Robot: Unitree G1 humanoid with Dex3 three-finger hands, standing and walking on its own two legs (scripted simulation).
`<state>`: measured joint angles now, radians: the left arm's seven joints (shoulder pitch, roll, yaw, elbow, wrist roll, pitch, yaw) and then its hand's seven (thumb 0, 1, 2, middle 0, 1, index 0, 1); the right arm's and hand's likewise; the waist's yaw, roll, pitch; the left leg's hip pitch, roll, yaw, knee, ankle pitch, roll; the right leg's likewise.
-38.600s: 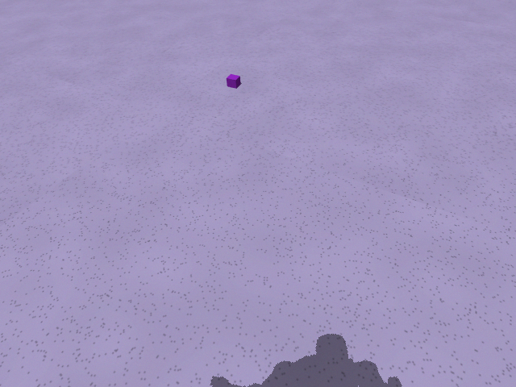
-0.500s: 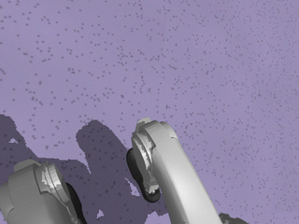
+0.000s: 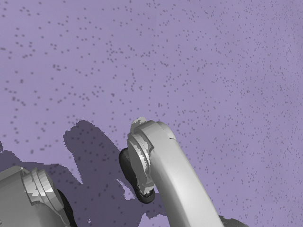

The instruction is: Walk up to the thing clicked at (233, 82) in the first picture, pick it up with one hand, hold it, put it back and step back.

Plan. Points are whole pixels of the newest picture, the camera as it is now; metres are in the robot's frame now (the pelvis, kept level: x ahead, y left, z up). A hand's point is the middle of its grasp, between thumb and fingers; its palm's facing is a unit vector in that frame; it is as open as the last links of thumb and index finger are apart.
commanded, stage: rest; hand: left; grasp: from above
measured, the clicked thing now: out of the picture +0.45 +0.33 -0.28
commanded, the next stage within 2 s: open in 0.48 s
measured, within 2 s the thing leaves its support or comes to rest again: rests again in 0.24 s
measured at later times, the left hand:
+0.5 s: hand out of the picture +0.45 +0.32 -0.25, palm faces +0.02 -0.49 -0.87, open 9.7 cm
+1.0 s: hand out of the picture +0.45 +0.32 -0.25, palm faces +0.02 -0.49 -0.87, open 11.5 cm
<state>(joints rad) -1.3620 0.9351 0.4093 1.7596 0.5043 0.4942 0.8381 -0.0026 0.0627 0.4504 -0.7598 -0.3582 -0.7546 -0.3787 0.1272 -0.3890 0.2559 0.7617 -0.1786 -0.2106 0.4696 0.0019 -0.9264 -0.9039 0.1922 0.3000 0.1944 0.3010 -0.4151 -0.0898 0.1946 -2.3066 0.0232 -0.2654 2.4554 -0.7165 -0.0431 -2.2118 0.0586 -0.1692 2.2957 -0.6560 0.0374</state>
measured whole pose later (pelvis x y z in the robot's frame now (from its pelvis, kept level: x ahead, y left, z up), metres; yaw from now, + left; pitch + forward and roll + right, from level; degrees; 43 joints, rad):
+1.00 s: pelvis +0.00 +0.00 +0.00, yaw -2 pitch +30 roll -15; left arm -1.34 1.00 0.38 1.76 0.46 0.47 0.84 0.00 -0.09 0.65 -0.51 -0.58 -0.47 -0.62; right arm 0.12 -0.41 0.32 0.72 -0.17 -0.25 0.47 0.00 -0.92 -0.90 0.19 0.30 0.19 0.30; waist -0.44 -0.12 0.24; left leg -2.30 0.03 -0.30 2.48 -0.73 -0.04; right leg -2.20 0.07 -0.19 2.30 -0.65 0.05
